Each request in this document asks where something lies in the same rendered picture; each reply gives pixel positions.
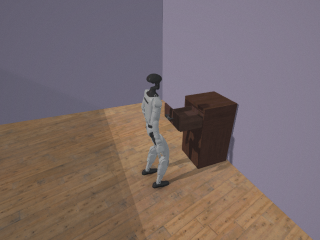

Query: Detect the robot right upper arm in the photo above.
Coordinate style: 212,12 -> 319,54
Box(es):
150,97 -> 162,126

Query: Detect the right robot hand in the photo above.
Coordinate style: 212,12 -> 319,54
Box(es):
156,144 -> 166,159

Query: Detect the cabinet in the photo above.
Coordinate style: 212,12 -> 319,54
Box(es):
182,91 -> 238,169

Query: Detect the robot left upper arm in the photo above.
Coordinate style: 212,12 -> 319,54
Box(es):
141,89 -> 149,111

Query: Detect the robot right forearm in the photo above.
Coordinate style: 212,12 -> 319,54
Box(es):
151,121 -> 162,146

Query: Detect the humanoid robot head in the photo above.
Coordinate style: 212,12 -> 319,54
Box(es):
146,73 -> 162,97

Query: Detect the robot torso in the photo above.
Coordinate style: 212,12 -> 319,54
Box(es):
144,93 -> 161,138

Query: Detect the drawer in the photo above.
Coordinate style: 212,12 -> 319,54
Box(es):
164,103 -> 204,132

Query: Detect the handle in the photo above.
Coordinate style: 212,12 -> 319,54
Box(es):
164,114 -> 173,120

